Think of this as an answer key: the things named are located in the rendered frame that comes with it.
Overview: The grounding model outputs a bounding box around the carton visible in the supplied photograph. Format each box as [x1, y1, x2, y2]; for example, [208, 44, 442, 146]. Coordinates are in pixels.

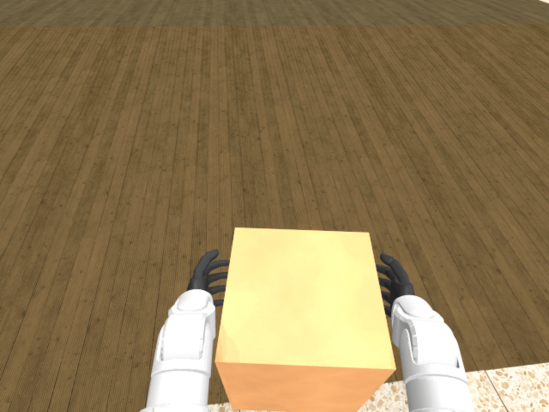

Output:
[214, 227, 396, 412]

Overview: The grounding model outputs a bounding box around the robot left hand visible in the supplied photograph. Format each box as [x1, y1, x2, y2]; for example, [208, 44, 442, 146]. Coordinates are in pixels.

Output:
[186, 249, 230, 307]

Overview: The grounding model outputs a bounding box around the robot right forearm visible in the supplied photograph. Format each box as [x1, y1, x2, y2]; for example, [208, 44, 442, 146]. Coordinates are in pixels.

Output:
[391, 295, 474, 412]

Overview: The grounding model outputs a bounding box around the robot right hand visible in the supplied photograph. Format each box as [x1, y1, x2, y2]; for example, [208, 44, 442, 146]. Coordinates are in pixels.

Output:
[376, 253, 416, 317]

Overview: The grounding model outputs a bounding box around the robot left forearm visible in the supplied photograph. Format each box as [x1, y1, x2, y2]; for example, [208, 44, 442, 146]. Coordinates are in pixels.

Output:
[140, 289, 215, 412]

